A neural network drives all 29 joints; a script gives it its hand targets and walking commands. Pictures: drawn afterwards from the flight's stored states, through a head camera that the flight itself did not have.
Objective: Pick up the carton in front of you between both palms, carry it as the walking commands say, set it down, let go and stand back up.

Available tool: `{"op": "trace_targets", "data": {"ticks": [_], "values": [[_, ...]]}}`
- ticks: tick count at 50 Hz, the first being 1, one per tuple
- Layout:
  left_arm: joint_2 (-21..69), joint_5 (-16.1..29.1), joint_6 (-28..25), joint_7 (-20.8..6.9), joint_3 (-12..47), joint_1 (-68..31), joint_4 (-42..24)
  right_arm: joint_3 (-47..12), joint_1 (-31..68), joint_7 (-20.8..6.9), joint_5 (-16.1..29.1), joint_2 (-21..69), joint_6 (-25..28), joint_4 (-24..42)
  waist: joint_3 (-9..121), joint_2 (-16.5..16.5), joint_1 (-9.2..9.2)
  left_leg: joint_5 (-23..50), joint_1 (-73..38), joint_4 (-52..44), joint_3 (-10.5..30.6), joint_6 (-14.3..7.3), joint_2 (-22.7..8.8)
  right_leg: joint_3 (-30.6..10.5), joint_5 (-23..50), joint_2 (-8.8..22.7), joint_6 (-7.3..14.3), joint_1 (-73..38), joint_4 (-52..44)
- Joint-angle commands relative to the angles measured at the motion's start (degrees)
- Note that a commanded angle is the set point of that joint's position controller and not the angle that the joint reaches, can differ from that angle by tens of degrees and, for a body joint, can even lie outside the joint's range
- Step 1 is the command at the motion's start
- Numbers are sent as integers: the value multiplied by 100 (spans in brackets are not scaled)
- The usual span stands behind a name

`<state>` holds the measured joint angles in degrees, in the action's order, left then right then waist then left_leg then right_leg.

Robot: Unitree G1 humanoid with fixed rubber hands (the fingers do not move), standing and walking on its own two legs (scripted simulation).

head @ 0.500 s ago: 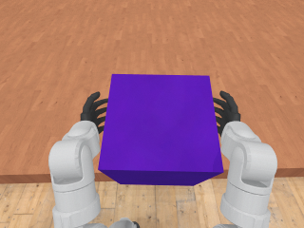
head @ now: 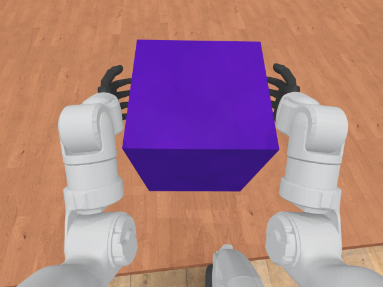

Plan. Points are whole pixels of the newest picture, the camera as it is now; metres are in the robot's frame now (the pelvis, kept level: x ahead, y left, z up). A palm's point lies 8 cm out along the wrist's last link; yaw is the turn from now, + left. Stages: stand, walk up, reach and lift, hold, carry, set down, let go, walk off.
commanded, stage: carry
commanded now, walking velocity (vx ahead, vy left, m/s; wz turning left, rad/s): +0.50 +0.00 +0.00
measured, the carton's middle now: (196, 127) +0.40 -0.01 +0.08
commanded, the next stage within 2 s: none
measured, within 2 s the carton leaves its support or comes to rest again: neither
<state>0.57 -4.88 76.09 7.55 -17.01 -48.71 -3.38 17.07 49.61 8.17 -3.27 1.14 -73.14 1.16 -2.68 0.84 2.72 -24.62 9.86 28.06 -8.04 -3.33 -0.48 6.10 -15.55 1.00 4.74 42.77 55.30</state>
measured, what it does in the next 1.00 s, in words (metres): climbs: left foot 0.15 m higher, then right foot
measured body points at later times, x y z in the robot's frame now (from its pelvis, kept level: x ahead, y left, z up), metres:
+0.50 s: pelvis +0.39 -0.01 +0.09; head +0.48 -0.05 +0.52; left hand +0.80 +0.08 +0.19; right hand +0.76 -0.22 +0.18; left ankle +0.45 +0.04 -0.58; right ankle +0.22 -0.12 -0.41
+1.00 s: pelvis +0.75 -0.06 +0.17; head +0.78 -0.07 +0.61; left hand +1.13 +0.12 +0.34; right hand +1.16 -0.18 +0.35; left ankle +0.78 +0.08 -0.51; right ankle +0.72 -0.12 -0.58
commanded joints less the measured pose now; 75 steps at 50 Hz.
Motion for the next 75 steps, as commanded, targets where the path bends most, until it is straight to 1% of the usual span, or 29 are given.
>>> {"op": "trace_targets", "data": {"ticks": [1,3,4,5,6,8,13,15,17,18,19,20,21,23,26,28,31,35,37,38,39,40,42,48,59,61,62,66,75], "values": [[5574,2073,-129,-1123,3794,-3908,48,-3917,3973,-1491,2473,5778,-208,260,3029,699,59,7638,-3407,1058,593,-580,-1083,439,-56,-380,105,565,-621],[5673,2103,-104,-1192,3814,-3767,102,-4069,4031,-1484,2508,5948,-231,151,3458,-185,-1087,7840,-1521,3535,-105,-78,-551,729,2627,-609,-33,-3292,-3854],[5706,2262,-128,-1238,3852,-3462,171,-4104,3901,-1490,2457,5947,-209,149,2981,-924,-1568,3182,1151,4917,-57,134,-8,118,4396,17,59,-5638,-4466],[5697,2436,-164,-1280,3861,-3385,324,-3996,3683,-1482,2364,5947,-214,-90,2988,-2125,-906,-832,3978,6364,531,228,607,-1769,10706,1535,594,-7999,-2105],[5663,2467,-179,-1302,3779,-3485,258,-3745,3486,-1433,2192,5906,-194,-334,4099,-1787,-1184,-722,4636,7637,1106,140,764,-2529,10861,2122,1366,-8869,-1903],[6079,2808,-288,-1354,4057,-4422,-617,-3650,3678,-1339,2049,5931,-128,87,3587,-524,-1142,-382,5589,8047,1309,-90,418,-2723,5527,1916,1294,-7911,-2643],[6216,3533,-294,-1479,4450,-5194,-1522,-3536,3458,-959,1415,5180,45,633,2804,-88,-728,-1536,6459,8161,526,-518,38,-1610,3448,1292,748,-6688,-3487],[6091,3543,-249,-1536,4418,-4877,-1266,-3456,3161,-800,1132,4909,66,485,2316,-162,-451,-936,3807,5246,-341,-442,-20,-375,4267,849,616,-4437,-4633],[5907,3232,-183,-1548,4267,-4329,-897,-3727,3011,-786,1237,5008,15,444,3309,-1343,40,166,1270,4090,-880,-489,761,-114,10171,896,624,-3763,-3214],[5873,3115,-173,-1551,4264,-4150,-844,-3929,3097,-843,1404,5208,18,520,3928,-1584,445,839,244,3302,-757,-418,881,-166,10635,979,526,-3925,-2023],[5806,3010,-187,-1577,4325,-4192,-902,-4153,3186,-914,1632,5494,51,686,4639,-1121,966,1333,-985,1980,49,-576,773,-99,9482,791,276,-3852,19],[5824,2951,-221,-1609,4377,-4183,-909,-4350,3178,-999,1856,5669,136,685,4923,915,946,3391,-1980,511,3221,-1694,-693,-364,2767,-508,-268,-2291,2993],[5734,2796,-188,-1578,4349,-4068,-869,-4489,3061,-1081,2101,5816,157,517,5689,2046,870,6330,-3079,379,5542,-2626,-1766,-1595,-424,-1486,-463,-1290,5831],[5469,2274,-266,-1447,3845,-3548,-841,-4738,3348,-1238,2591,6257,163,902,4819,604,795,3876,-3127,530,4934,-1911,-1346,-1880,-857,-1045,14,423,6082],[4854,1443,-451,-1201,3276,-3138,-593,-5222,4388,-1479,3494,6726,202,1192,3194,-514,479,3704,-2047,383,3418,-1173,-1077,-1204,-1545,-333,-28,828,4181],[4540,1125,-565,-1061,3055,-2773,-235,-5192,4613,-1567,3775,6679,264,1065,2985,-781,508,4601,-1720,172,2779,-875,-916,-774,-1114,-110,-162,382,2249],[4322,840,-595,-914,2885,-2677,15,-4762,4425,-1625,3724,6448,244,496,2839,54,631,5966,-1116,-241,2319,-776,-701,-270,3,-349,-185,-802,-806],[4175,809,-367,-801,2961,-3020,114,-4186,3937,-1681,3330,6244,28,-409,3123,745,123,6015,-464,509,1397,-204,-474,205,2551,-642,-128,-3482,-3190],[4069,996,-161,-809,3034,-3280,214,-3898,3908,-1693,3154,5973,-102,-758,3059,481,-230,4558,445,1809,1089,6,-319,99,3227,-95,-40,-4788,-3660],[4107,1196,-42,-847,3051,-3388,333,-3726,3992,-1679,3042,5767,-191,-895,3040,-111,-307,816,1565,2636,1125,82,-54,-1025,4514,1022,232,-5633,-3282],[3930,1276,68,-853,2962,-3572,598,-3512,4127,-1640,2963,5612,-339,-1115,3631,-871,-449,-936,2629,4100,1142,332,288,-2710,5890,2460,1161,-6814,-2493],[3994,1508,163,-872,2990,-3722,749,-3256,4111,-1569,2825,5420,-451,-1228,3942,-757,-596,-839,3206,5093,1301,311,162,-3465,4078,2657,1632,-6792,-2769],[4660,2151,281,-961,3250,-4590,224,-3072,4394,-1439,2632,5340,-571,-1006,3291,-64,-559,174,3373,4572,1240,257,-94,-2940,2275,1908,1114,-5615,-3465],[5952,3185,471,-1327,3304,-5517,139,-2433,3879,-1002,1671,5183,-703,-983,2985,-490,-527,716,3208,2955,708,291,-171,-1870,2849,1436,635,-5112,-3815],[6659,2246,-67,-1631,3465,-2755,2,-3437,1930,-1297,1438,6594,-257,-405,3095,-1087,-273,3094,-193,-1073,-554,106,288,332,5148,789,-297,-4914,-2220],[6594,2136,-169,-1654,3834,-2313,-371,-3739,1527,-1423,1546,6677,-107,-10,3789,266,-146,4969,-2696,-55,1728,-336,-1639,231,1240,356,-584,-2707,-261],[6837,2202,-221,-1667,4018,-2130,-568,-3959,1331,-1440,1533,6588,11,152,4129,1506,-113,4596,-3998,-352,3385,-1329,-2361,-153,-1316,-355,-704,-791,1169],[6820,1942,-620,-1560,4515,-663,-1537,-4777,469,-1608,1959,7036,338,1677,3394,312,-111,4083,-2783,-911,2192,-749,-1888,-647,-567,386,-516,-298,696],[6403,1864,-893,-1525,5156,1589,-1910,-5260,-1728,-1956,2199,6317,479,1963,2533,912,-112,4397,-1700,-1113,455,-316,-1308,379,792,20,-561,-1456,-2411]]}}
